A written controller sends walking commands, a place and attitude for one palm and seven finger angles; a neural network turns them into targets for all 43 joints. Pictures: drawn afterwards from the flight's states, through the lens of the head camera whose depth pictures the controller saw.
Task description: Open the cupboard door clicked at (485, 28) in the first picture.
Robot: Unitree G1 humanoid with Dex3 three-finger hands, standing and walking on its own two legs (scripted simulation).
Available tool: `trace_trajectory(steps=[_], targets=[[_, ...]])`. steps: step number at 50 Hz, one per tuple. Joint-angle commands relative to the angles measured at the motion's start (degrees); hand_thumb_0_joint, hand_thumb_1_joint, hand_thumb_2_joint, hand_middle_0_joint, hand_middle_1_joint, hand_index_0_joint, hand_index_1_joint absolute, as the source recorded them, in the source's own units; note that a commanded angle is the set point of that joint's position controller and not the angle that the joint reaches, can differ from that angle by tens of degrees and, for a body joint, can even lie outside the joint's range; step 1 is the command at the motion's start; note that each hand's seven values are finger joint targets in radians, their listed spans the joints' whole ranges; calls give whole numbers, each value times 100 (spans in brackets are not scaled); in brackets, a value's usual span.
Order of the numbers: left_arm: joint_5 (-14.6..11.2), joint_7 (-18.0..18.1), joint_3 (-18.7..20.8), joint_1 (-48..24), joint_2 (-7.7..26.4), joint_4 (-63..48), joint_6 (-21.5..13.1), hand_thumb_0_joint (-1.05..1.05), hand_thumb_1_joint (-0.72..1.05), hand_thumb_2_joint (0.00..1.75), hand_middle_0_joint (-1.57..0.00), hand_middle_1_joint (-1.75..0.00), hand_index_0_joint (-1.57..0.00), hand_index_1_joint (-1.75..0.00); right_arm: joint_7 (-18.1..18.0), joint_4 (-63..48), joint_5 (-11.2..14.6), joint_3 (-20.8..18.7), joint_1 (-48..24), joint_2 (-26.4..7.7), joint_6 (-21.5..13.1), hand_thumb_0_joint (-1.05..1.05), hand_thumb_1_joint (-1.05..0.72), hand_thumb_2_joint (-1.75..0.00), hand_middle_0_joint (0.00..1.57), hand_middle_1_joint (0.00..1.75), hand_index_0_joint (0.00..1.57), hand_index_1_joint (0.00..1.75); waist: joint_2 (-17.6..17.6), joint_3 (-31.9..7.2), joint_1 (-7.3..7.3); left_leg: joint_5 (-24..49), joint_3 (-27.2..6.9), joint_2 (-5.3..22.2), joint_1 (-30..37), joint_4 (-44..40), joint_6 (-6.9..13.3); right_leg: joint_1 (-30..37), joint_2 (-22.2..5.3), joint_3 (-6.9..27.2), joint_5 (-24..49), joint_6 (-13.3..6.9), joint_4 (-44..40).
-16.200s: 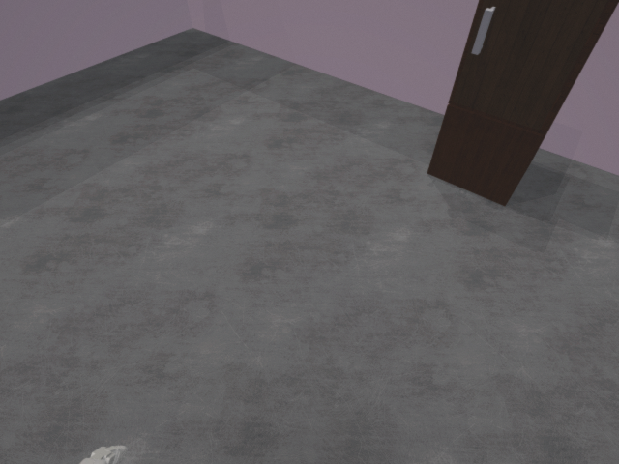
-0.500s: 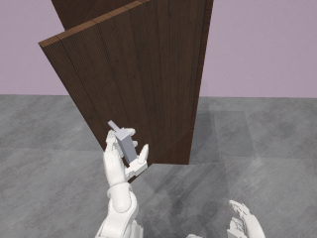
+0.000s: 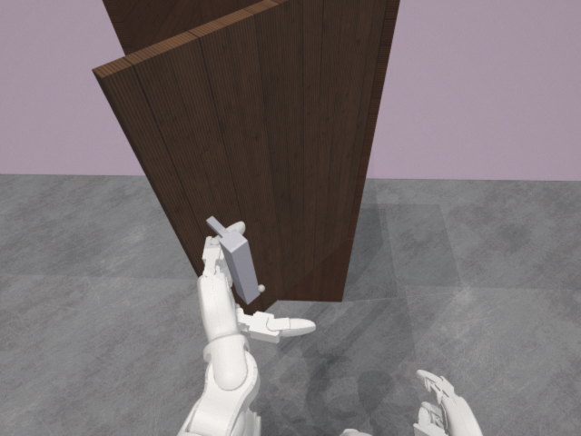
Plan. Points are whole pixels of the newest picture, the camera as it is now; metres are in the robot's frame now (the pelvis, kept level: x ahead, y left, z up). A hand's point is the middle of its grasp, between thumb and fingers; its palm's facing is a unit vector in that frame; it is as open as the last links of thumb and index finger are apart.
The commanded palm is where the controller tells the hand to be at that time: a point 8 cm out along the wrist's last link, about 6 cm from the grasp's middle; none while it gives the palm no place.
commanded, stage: open thumb and fingers to let go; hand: left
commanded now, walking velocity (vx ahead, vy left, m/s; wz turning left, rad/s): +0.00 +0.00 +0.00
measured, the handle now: (232, 260) +0.35 +0.09 +0.04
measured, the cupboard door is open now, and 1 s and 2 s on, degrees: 46 49 49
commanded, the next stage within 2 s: slide the hand sideways off the handle in 0.04 s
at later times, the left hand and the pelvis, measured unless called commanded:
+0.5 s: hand (254, 320) +0.26 +0.06 +0.05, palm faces -0.12 -0.99 +0.04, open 16.2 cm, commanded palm +0.24 +0.12 +0.04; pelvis -0.01 +0.02 -0.01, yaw -1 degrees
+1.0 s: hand (224, 346) +0.23 +0.09 +0.04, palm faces -0.10 -1.00 +0.00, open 16.1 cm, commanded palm +0.20 +0.16 +0.04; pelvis +0.00 +0.02 -0.01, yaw -1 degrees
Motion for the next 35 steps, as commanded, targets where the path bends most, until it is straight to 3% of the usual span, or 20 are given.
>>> trace_trajectory(steps=[1,7,8,9,10,11,13,15,16,18,20,21,23,26,31,35], targets=[[72,205,173,-1051,-540,-1245,-306,0,-50,30,-15,-30,-15,-30,-44,-834,35,-173,-440,-464,-262,0,-90,-90,20,30,20,30,-564,-1485,90,1059,89,-229,1428,-390,319,282,-85,249,2463,267,-1269],[52,223,87,-1013,-667,-1272,-186,0,-50,30,-15,-30,-15,-30,-15,-852,47,-151,-481,-457,-272,0,-90,-90,20,30,20,30,-677,-1391,75,1045,54,-211,1431,-408,313,206,-34,162,2297,238,-1245],[671,-1039,-1161,-960,76,-1339,-450,0,-50,30,-15,-30,-15,-30,48,-792,134,-172,-51,-753,-175,0,-90,-90,20,30,20,30,-995,-914,-579,1021,48,-240,1327,-277,445,-131,-102,359,2714,298,-1210],[413,-1715,-700,-1298,478,-1750,-780,0,-50,30,-15,-30,-15,-30,34,-935,149,-238,-80,-685,-151,0,-90,-90,20,30,20,30,-778,-1317,-353,1069,33,-240,1310,-203,471,62,-147,420,2894,263,-1114],[273,-2241,-720,-1353,639,-1959,-964,0,-50,30,-15,-30,-15,-30,19,-1008,181,-253,-101,-719,-139,0,-90,-90,20,30,20,30,-349,-1582,-332,1153,58,-258,1466,-146,486,123,-144,472,2967,211,-1000],[30,-2665,-703,-1247,647,-2063,-1053,0,-50,30,-15,-30,-15,-30,4,-1122,247,-241,-70,-691,-142,0,-90,-90,20,30,20,30,-208,-1710,-274,1149,60,-260,1628,-161,483,97,-136,452,2872,198,-1010],[-596,-3045,-532,-926,446,-1922,-993,0,-50,30,-15,-30,-15,-30,-51,-1266,368,-188,-126,-656,-173,0,-90,-90,20,30,20,30,-351,-1446,-236,900,46,-237,1633,-239,463,38,-89,398,2447,211,-1165],[-1000,-3018,-272,-781,323,-1817,-835,0,-50,30,-15,-30,-15,-30,-80,-1322,421,-164,-172,-680,-177,0,-90,-90,20,30,20,30,-613,-1314,-138,716,13,-218,1576,-349,437,48,-37,308,1992,201,-1240],[-1057,-2898,-123,-688,359,-1804,-794,0,-50,30,-15,-30,-15,-30,-85,-1334,425,-177,-203,-696,-173,0,-90,-90,20,30,20,30,-648,-1229,-101,698,19,-201,1572,-375,424,-13,-28,262,1915,212,-1230],[-996,-2649,-24,-393,406,-1945,-751,0,-50,30,-15,-30,-15,-30,-56,-1402,403,-192,-193,-712,-144,0,-90,-90,20,30,20,30,-761,-1291,-32,754,14,-198,1561,-389,423,-9,-19,209,1919,217,-1162],[-748,-2455,-61,-279,515,-2099,-762,0,-50,30,-15,-30,-15,-30,-16,-1481,368,-201,-167,-720,-115,0,-90,-90,20,30,20,30,-597,-1298,-17,814,2,-205,1506,-367,427,-67,-25,182,1895,190,-1038],[-656,-2398,-3,-72,566,-2092,-775,0,-50,30,-15,-30,-15,-30,1,-1502,352,-208,-170,-707,-91,0,-90,-90,20,30,20,30,-625,-1313,39,819,21,-197,1480,-363,416,-89,-23,185,1902,191,-1007],[-502,-2313,-32,-71,621,-2139,-800,0,-50,30,-15,-30,-15,-30,16,-1535,336,-205,-188,-711,-43,0,-90,-90,20,30,20,30,-590,-1185,-11,725,41,-202,1396,-317,421,-210,-25,221,1826,193,-994],[-384,-2311,9,89,747,-2272,-807,0,-50,30,-15,-30,-15,-30,16,-1631,339,-203,-186,-712,19,0,-90,-90,20,30,20,30,-544,-1183,28,610,36,-187,1368,-348,413,-268,-8,204,1616,169,-956],[-611,-2449,223,565,853,-2459,-713,0,-50,30,-15,-30,-15,-30,-49,-1728,381,-181,-206,-702,68,0,-90,-90,20,30,20,30,-545,-1207,112,609,62,-179,1403,-407,395,-122,33,203,1639,171,-1012],[-719,-2540,227,817,861,-2701,-695,0,-50,30,-15,-30,-15,-30,-83,-1770,399,-167,-192,-701,45,0,-90,-90,20,30,20,30,-498,-1165,62,656,33,-167,1433,-399,397,-121,55,179,1695,183,-996]])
